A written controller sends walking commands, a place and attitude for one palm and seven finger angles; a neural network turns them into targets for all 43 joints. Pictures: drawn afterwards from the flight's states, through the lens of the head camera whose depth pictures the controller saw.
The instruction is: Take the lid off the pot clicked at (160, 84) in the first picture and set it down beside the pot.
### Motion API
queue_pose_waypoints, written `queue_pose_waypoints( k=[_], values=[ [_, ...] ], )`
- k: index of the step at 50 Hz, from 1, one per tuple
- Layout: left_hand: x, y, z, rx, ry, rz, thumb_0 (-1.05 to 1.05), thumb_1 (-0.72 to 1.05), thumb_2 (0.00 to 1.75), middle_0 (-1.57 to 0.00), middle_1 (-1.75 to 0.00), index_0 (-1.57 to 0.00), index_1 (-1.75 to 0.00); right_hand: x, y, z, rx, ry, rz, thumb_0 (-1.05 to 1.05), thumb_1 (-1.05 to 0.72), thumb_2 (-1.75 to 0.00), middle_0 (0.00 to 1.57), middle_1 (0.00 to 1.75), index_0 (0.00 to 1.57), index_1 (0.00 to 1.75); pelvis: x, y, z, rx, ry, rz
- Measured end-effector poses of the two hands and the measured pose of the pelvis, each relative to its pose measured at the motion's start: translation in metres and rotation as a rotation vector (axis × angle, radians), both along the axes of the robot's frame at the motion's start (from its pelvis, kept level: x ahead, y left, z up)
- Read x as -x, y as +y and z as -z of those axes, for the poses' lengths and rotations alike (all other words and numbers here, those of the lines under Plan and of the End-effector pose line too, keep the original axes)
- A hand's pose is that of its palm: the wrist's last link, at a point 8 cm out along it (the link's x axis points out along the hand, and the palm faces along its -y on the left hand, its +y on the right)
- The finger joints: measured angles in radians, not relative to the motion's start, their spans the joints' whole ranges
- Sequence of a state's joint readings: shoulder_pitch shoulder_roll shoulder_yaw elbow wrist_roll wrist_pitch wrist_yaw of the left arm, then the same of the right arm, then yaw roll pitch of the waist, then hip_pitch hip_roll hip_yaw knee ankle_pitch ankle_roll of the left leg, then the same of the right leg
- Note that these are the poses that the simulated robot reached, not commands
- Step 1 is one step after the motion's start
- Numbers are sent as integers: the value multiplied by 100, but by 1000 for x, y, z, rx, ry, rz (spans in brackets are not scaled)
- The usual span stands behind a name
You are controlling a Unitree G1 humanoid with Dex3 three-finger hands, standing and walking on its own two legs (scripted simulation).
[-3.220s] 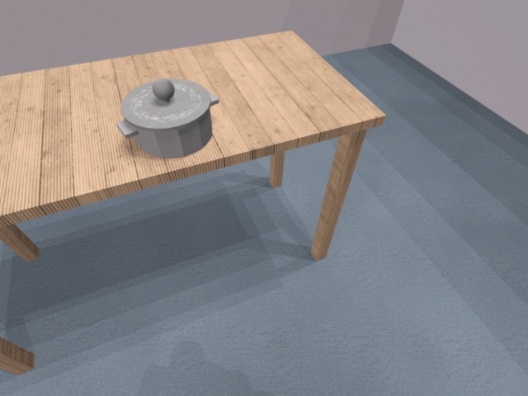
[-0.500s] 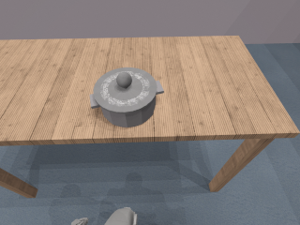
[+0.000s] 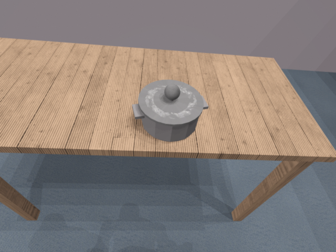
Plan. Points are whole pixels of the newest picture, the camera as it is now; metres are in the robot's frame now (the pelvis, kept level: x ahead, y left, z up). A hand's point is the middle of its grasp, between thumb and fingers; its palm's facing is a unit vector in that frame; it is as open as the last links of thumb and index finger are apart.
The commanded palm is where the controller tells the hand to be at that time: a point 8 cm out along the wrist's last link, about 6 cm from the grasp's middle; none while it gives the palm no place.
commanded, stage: come to a stop and stand still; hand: left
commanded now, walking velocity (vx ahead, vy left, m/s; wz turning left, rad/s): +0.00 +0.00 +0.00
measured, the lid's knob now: (172, 91) +0.51 +0.03 +0.10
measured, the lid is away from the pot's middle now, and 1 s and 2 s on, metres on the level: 0.00 0.00 0.00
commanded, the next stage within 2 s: look again from close up in 0.54 s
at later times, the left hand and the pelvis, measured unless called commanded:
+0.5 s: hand out of the picture -0.05 +0.14 -0.19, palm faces +0.03 -0.99 -0.14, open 7.4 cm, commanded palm none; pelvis -0.04 -0.02 -0.01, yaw +0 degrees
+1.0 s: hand out of the picture -0.02 +0.16 -0.19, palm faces +0.04 -0.98 -0.19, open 7.4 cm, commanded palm none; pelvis -0.02 -0.01 -0.02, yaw +1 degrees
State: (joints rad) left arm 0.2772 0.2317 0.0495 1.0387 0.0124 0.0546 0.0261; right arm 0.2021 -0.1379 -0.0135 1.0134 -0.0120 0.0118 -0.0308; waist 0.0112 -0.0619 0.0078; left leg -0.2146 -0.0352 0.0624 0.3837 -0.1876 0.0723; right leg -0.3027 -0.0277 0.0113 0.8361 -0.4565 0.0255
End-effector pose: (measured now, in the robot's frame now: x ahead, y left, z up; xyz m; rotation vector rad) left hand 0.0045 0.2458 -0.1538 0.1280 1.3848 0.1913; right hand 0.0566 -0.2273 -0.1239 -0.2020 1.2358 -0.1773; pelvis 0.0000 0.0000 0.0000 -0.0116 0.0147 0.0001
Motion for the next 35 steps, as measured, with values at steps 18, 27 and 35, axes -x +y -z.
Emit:
queue_pose_waypoints(
  k=[18, 27, 35],
  values=[
    [36, -44, 1, 33, -4, 42, 0, 91, 90, -20, -30, -20, -30, 111, -7, 25, -76, 178, 100, 1, -91, -90, 20, 30, 20, 30, 30, -15, 5, -16, -42, 6],
    [64, -58, 5, 65, 57, 19, 0, 91, 90, -20, -30, -20, -30, 127, -5, 23, -74, 222, 105, 1, -91, -90, 20, 30, 20, 30, 36, -18, 5, -12, -35, 1],
    [80, -58, 5, 52, 88, 20, 0, 91, 90, -20, -30, -20, -30, 109, -2, 28, -83, 181, 65, 1, -91, -90, 20, 30, 20, 30, 36, -16, 9, 8, -20, -8]
  ],
)
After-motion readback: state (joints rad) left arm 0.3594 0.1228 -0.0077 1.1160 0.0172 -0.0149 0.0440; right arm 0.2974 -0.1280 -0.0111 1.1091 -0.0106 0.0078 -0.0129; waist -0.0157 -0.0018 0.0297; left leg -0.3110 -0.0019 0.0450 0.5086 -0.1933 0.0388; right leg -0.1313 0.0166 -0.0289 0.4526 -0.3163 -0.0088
